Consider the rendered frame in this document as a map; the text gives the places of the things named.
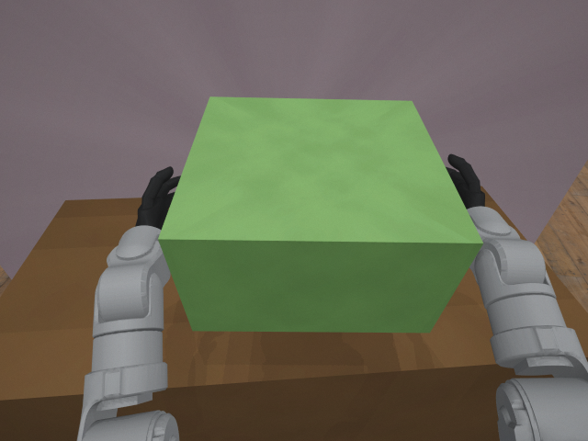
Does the left robot upper arm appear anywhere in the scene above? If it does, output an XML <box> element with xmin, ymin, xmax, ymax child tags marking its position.
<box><xmin>82</xmin><ymin>410</ymin><xmax>179</xmax><ymax>441</ymax></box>

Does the robot right hand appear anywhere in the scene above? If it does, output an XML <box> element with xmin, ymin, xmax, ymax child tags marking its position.
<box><xmin>446</xmin><ymin>154</ymin><xmax>485</xmax><ymax>209</ymax></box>

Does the carton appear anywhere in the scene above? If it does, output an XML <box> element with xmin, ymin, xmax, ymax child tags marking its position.
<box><xmin>158</xmin><ymin>96</ymin><xmax>483</xmax><ymax>333</ymax></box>

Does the robot right forearm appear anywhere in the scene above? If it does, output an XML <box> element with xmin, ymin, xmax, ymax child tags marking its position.
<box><xmin>467</xmin><ymin>207</ymin><xmax>588</xmax><ymax>381</ymax></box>

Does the right robot upper arm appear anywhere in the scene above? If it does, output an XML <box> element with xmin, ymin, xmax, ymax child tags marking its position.
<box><xmin>496</xmin><ymin>378</ymin><xmax>588</xmax><ymax>441</ymax></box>

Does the pedestal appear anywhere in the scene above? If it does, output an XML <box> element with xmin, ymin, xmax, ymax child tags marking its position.
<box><xmin>0</xmin><ymin>186</ymin><xmax>588</xmax><ymax>441</ymax></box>

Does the robot left hand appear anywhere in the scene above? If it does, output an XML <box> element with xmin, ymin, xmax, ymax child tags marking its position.
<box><xmin>135</xmin><ymin>166</ymin><xmax>181</xmax><ymax>230</ymax></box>

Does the robot left forearm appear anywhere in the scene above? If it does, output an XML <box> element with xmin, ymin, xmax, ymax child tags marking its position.
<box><xmin>77</xmin><ymin>225</ymin><xmax>171</xmax><ymax>441</ymax></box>

